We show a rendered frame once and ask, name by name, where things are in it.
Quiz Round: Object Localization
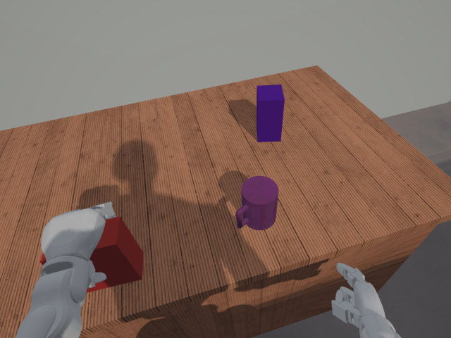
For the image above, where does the table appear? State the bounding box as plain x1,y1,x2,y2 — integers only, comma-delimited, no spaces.
0,65,451,338

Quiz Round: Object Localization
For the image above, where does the left robot hand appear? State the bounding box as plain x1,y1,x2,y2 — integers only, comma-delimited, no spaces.
41,201,116,289

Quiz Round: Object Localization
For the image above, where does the sponge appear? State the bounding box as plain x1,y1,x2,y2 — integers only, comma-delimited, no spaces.
40,216,144,293

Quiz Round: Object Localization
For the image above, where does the right robot hand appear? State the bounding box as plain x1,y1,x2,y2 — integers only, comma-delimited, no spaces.
331,263,385,328

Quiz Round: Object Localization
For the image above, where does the robot right forearm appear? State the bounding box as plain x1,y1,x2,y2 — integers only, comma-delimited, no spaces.
359,315,401,338

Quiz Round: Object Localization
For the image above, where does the robot left forearm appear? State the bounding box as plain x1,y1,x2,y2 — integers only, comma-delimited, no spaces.
15,256,90,338

